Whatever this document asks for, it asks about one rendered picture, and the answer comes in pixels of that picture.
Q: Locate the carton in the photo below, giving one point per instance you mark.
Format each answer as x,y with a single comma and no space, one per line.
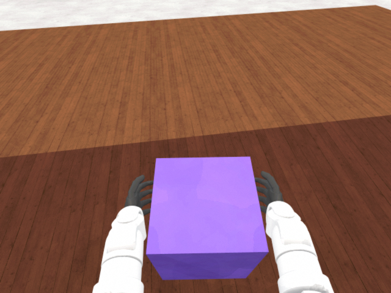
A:
205,219

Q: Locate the robot right hand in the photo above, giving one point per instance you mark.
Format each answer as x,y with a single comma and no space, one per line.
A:
272,190

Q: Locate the robot left forearm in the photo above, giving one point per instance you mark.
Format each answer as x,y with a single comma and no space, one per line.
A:
121,266

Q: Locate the robot left hand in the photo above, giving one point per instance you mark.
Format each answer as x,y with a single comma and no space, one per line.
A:
134,194

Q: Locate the robot right forearm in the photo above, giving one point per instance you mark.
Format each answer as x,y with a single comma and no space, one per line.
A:
295,255

